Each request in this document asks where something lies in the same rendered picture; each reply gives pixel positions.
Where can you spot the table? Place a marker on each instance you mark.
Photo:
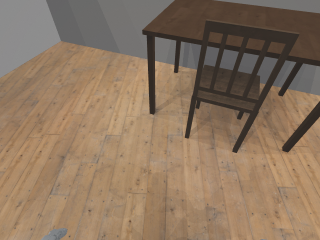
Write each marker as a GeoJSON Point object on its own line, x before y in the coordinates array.
{"type": "Point", "coordinates": [184, 21]}

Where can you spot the robot left hand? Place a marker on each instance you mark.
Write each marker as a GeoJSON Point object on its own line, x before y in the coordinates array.
{"type": "Point", "coordinates": [55, 234]}

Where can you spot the chair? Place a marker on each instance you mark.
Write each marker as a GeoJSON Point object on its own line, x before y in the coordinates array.
{"type": "Point", "coordinates": [231, 88]}

